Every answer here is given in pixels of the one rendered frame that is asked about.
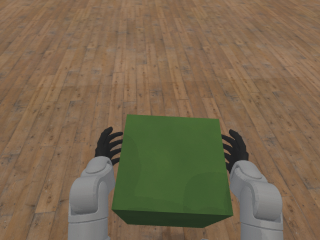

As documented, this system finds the robot right forearm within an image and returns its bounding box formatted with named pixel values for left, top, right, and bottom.
left=229, top=160, right=284, bottom=240

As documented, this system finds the robot left forearm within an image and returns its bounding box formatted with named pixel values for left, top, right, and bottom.
left=67, top=156, right=116, bottom=240

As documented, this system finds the left robot hand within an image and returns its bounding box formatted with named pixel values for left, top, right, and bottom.
left=94, top=126, right=123, bottom=166

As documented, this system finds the carton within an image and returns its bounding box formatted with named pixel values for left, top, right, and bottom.
left=111, top=114, right=234, bottom=228

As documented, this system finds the right robot hand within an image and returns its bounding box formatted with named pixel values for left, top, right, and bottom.
left=221, top=129, right=249, bottom=174

